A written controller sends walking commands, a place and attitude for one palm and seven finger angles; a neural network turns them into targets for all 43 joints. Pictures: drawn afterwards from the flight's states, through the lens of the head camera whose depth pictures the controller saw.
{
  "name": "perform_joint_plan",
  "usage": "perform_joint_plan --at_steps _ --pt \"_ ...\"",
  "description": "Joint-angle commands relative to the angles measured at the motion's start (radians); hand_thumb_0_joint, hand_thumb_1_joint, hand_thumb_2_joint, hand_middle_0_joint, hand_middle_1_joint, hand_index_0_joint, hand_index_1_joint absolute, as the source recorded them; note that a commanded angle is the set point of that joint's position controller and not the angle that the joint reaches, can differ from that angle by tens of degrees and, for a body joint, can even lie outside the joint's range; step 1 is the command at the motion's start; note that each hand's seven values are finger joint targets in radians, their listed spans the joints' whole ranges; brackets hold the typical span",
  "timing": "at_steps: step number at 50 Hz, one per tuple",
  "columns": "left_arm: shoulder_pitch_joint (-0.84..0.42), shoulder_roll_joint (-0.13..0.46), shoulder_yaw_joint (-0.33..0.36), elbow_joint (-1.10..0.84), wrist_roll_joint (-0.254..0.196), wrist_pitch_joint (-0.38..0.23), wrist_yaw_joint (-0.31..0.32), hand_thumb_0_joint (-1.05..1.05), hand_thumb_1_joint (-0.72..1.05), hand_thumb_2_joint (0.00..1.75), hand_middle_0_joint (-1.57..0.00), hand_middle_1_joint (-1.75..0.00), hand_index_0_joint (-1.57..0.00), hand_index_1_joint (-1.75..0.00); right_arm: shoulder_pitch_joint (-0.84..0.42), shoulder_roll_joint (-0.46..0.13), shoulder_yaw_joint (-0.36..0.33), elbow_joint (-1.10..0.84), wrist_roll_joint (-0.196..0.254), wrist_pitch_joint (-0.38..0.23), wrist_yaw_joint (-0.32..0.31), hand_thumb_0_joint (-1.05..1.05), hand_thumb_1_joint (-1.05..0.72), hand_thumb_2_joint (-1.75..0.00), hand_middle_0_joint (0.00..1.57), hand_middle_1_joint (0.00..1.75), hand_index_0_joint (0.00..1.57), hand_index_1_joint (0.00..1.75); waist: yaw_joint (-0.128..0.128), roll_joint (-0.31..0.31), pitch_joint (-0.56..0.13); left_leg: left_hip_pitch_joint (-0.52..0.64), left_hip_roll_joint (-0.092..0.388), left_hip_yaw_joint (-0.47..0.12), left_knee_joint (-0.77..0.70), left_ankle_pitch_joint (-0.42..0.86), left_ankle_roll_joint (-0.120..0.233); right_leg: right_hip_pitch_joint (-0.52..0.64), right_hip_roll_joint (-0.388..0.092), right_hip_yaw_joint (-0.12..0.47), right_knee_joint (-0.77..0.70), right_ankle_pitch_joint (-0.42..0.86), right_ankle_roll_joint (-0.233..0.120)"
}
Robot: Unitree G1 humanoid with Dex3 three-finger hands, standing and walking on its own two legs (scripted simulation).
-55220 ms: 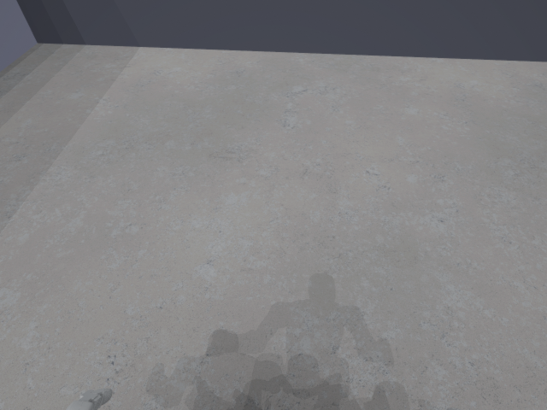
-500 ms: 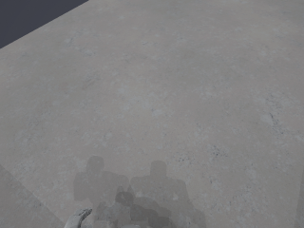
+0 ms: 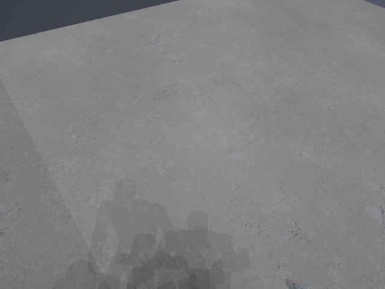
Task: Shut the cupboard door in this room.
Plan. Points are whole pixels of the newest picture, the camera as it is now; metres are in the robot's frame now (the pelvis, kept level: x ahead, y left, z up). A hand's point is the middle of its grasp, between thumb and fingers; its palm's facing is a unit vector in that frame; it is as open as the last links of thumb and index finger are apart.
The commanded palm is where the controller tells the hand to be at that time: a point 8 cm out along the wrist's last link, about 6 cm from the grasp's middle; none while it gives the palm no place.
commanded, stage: turn or walk to find it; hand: left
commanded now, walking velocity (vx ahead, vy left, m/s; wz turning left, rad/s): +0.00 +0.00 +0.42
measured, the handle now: out of the picture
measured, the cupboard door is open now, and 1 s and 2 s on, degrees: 44 44 44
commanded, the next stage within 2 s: none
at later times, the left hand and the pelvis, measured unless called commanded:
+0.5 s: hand out of the picture +0.06 +0.15 -0.14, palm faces +0.22 -0.94 -0.27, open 7.4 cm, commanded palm none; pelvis +0.00 -0.05 +0.00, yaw +13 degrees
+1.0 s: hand out of the picture -0.09 +0.20 -0.18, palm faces +0.49 -0.84 -0.22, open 7.4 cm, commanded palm none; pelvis -0.01 +0.00 +0.00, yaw +26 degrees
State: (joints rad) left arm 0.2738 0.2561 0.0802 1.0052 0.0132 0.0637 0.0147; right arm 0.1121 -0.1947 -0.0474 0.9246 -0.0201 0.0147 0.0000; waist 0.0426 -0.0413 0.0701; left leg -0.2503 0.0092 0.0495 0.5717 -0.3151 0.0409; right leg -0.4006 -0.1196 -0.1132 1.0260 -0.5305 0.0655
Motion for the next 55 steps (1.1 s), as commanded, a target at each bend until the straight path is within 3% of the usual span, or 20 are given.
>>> perform_joint_plan --at_steps 1,11,14,16,17,18,19,20,22,25,31,37,39,41,42,43,44,46,49,55 --pt "-0.047 0.060 0.010 -0.098 0.003 -0.033 -0.007 0.00 0.90 0.90 -0.20 -0.30 -0.20 -0.30 0.066 -0.182 -0.039 -0.032 0.002 -0.011 -0.025 0.00 -0.90 -0.90 0.20 0.30 0.20 0.30 -0.044 0.181 -0.045 0.109 0.234 -0.228 -0.251 0.504 0.102 -0.149 0.002 0.070 0.123 0.119 0.021" --pt "-0.118 0.035 -0.004 -0.152 -0.004 -0.035 -0.003 0.00 0.90 0.90 -0.20 -0.30 -0.20 -0.30 0.117 -0.187 -0.053 -0.032 -0.003 -0.003 -0.017 0.00 -0.90 -0.90 0.20 0.30 0.20 0.30 -0.068 0.225 -0.061 0.085 0.219 -0.312 -0.235 0.407 0.123 -0.056 0.046 0.056 -0.176 0.093 0.035" --pt "-0.081 0.033 -0.005 -0.148 -0.010 -0.046 -0.002 0.00 0.90 0.90 -0.20 -0.30 -0.20 -0.30 0.099 -0.188 -0.058 -0.038 -0.004 0.002 -0.015 0.00 -0.90 -0.90 0.20 0.30 0.20 0.30 -0.051 0.230 -0.086 0.034 0.201 -0.350 -0.184 0.457 0.114 0.069 0.085 0.040 -0.338 0.134 0.020" --pt "-0.015 0.040 -0.001 -0.132 -0.013 -0.059 0.002 0.00 0.90 0.90 -0.20 -0.30 -0.20 -0.30 0.082 -0.176 -0.059 -0.043 0.002 0.003 -0.014 0.00 -0.90 -0.90 0.20 0.30 0.20 0.30 -0.013 0.191 -0.119 -0.041 0.163 -0.338 -0.103 0.406 0.072 0.233 0.081 0.037 -0.554 0.301 0.011" --pt "0.021 0.080 0.007 -0.125 -0.006 -0.072 0.007 0.00 0.90 0.90 -0.20 -0.30 -0.20 -0.30 0.098 -0.140 -0.056 -0.045 0.010 0.001 -0.009 0.00 -0.90 -0.90 0.20 0.30 0.20 0.30 0.000 0.084 -0.156 -0.136 0.101 -0.298 -0.004 0.252 0.016 0.377 -0.004 0.113 -0.682 0.392 -0.007" --pt "0.047 0.179 0.026 -0.123 0.013 -0.082 0.016 0.00 0.90 0.90 -0.20 -0.30 -0.20 -0.30 0.109 -0.068 -0.045 -0.063 0.017 -0.001 -0.003 0.00 -0.90 -0.90 0.20 0.30 0.20 0.30 0.011 -0.223 -0.166 -0.320 -0.055 -0.122 0.234 -0.132 -0.067 0.482 -0.281 0.369 -0.724 0.528 -0.105" --pt "0.042 0.203 0.028 -0.137 0.006 -0.074 0.017 0.00 0.90 0.90 -0.20 -0.30 -0.20 -0.30 0.085 -0.106 -0.056 -0.077 0.012 0.012 -0.009 0.00 -0.90 -0.90 0.20 0.30 0.20 0.30 0.019 -0.221 -0.133 -0.305 -0.054 -0.122 0.444 -0.310 -0.077 0.326 -0.408 0.425 -0.734 0.617 -0.204" --pt "-0.008 0.173 0.019 -0.153 0.005 -0.070 0.019 0.00 0.90 0.90 -0.20 -0.30 -0.20 -0.30 0.099 -0.107 -0.062 -0.070 0.005 0.022 -0.004 0.00 -0.90 -0.90 0.20 0.30 0.20 0.30 -0.012 -0.110 -0.093 -0.298 -0.035 -0.148 0.571 -0.253 -0.074 0.240 -0.360 0.338 -0.736 0.538 -0.222" --pt "-0.091 0.115 0.013 -0.169 0.001 -0.076 0.019 0.00 0.90 0.90 -0.20 -0.30 -0.20 -0.30 0.122 -0.115 -0.068 -0.015 -0.002 0.039 0.006 0.00 -0.90 -0.90 0.20 0.30 0.20 0.30 -0.048 -0.141 -0.043 -0.316 0.000 -0.148 0.682 -0.135 -0.088 0.181 -0.257 0.264 -0.754 0.386 -0.170" --pt "-0.089 0.075 0.001 -0.171 -0.001 -0.085 0.016 0.00 0.90 0.90 -0.20 -0.30 -0.20 -0.30 0.161 -0.096 -0.062 0.014 -0.002 0.040 0.016 0.00 -0.90 -0.90 0.20 0.30 0.20 0.30 -0.060 -0.124 -0.045 -0.324 0.012 -0.113 0.686 -0.019 -0.110 0.225 -0.190 0.118 -0.731 0.480 -0.131" --pt "0.007 0.103 0.014 -0.135 0.010 -0.082 0.018 0.00 0.90 0.90 -0.20 -0.30 -0.20 -0.30 0.072 -0.078 -0.051 -0.004 0.001 0.044 0.016 0.00 -0.90 -0.90 0.20 0.30 0.20 0.30 -0.012 -0.110 -0.038 -0.295 0.032 -0.060 0.481 -0.087 -0.128 0.288 -0.233 0.083 -0.725 0.517 -0.172" --pt "0.061 0.143 0.029 -0.102 0.017 -0.075 0.014 0.00 0.90 0.90 -0.20 -0.30 -0.20 -0.30 -0.001 -0.058 -0.028 -0.032 0.012 0.023 0.015 0.00 -0.90 -0.90 0.20 0.30 0.20 0.30 0.024 -0.167 -0.078 -0.190 0.014 0.012 0.211 -0.161 -0.106 0.342 -0.261 0.055 -0.645 0.722 -0.201" --pt "0.035 0.151 0.034 -0.097 0.017 -0.072 0.014 0.00 0.90 0.90 -0.20 -0.30 -0.20 -0.30 0.040 -0.060 -0.027 -0.027 0.014 0.014 0.012 0.00 -0.90 -0.90 0.20 0.30 0.20 0.30 -0.002 -0.156 -0.111 -0.109 0.013 0.026 0.087 -0.111 -0.098 0.331 -0.269 0.030 -0.592 0.718 -0.182" --pt "0.010 0.150 0.033 -0.100 0.004 -0.064 0.011 0.00 0.90 0.90 -0.20 -0.30 -0.20 -0.30 0.102 -0.086 -0.031 -0.011 0.012 0.003 0.014 0.00 -0.90 -0.90 0.20 0.30 0.20 0.30 -0.047 -0.096 -0.140 0.082 0.008 0.039 -0.129 0.101 -0.083 0.225 -0.229 -0.043 -0.483 0.612 -0.107" --pt "0.016 0.113 0.027 -0.114 -0.003 -0.057 0.008 0.00 0.90 0.90 -0.20 -0.30 -0.20 -0.30 0.142 -0.162 -0.047 -0.008 0.008 -0.007 0.011 0.00 -0.90 -0.90 0.20 0.30 0.20 0.30 -0.075 0.074 -0.181 0.234 0.124 -0.108 -0.209 0.230 -0.037 0.081 -0.158 -0.090 -0.322 0.441 -0.049" --pt "-0.009 0.038 0.003 -0.145 -0.008 -0.052 0.000 0.00 0.90 0.90 -0.20 -0.30 -0.20 -0.30 0.190 -0.266 -0.075 -0.011 0.002 -0.009 0.002 0.00 -0.90 -0.90 0.20 0.30 0.20 0.30 -0.106 0.369 -0.176 0.311 0.382 -0.457 -0.250 0.579 0.102 -0.170 -0.010 -0.096 -0.108 -0.098 0.027" --pt "-0.076 0.050 -0.007 -0.158 0.001 -0.043 0.006 0.00 0.90 0.90 -0.20 -0.30 -0.20 -0.30 0.216 -0.279 -0.076 0.004 0.008 0.003 -0.006 0.00 -0.90 -0.90 0.20 0.30 0.20 0.30 -0.121 0.278 -0.166 0.259 0.427 -0.413 -0.228 0.650 0.172 -0.164 -0.018 0.009 0.002 -0.140 0.011" --pt "-0.105 0.052 0.002 -0.134 0.003 -0.036 0.004 0.00 0.90 0.90 -0.20 -0.30 -0.20 -0.30 0.134 -0.225 -0.060 -0.005 0.000 -0.003 -0.024 0.00 -0.90 -0.90 0.20 0.30 0.20 0.30 -0.095 0.300 -0.100 0.179 0.334 -0.348 -0.238 0.563 0.167 -0.184 -0.022 0.065 0.080 -0.035 0.012" --pt "-0.075 0.060 0.006 -0.101 0.001 -0.037 -0.009 0.00 0.90 0.90 -0.20 -0.30 -0.20 -0.30 0.075 -0.178 -0.040 -0.019 0.003 -0.012 -0.030 0.00 -0.90 -0.90 0.20 0.30 0.20 0.30 -0.051 0.187 -0.057 0.149 0.243 -0.248 -0.229 0.608 0.118 -0.169 0.001 0.071 0.113 0.102 0.020" --pt "-0.088 0.054 0.002 -0.113 -0.002 -0.032 -0.003 0.00 0.90 0.90 -0.20 -0.30 -0.20 -0.30 0.129 -0.176 -0.043 -0.010 0.005 -0.016 -0.028 0.00 -0.90 -0.90 0.20 0.30 0.20 0.30 -0.056 0.177 -0.077 0.184 0.221 -0.264 -0.235 0.604 0.117 -0.157 0.019 0.079 0.042 0.139 0.043"
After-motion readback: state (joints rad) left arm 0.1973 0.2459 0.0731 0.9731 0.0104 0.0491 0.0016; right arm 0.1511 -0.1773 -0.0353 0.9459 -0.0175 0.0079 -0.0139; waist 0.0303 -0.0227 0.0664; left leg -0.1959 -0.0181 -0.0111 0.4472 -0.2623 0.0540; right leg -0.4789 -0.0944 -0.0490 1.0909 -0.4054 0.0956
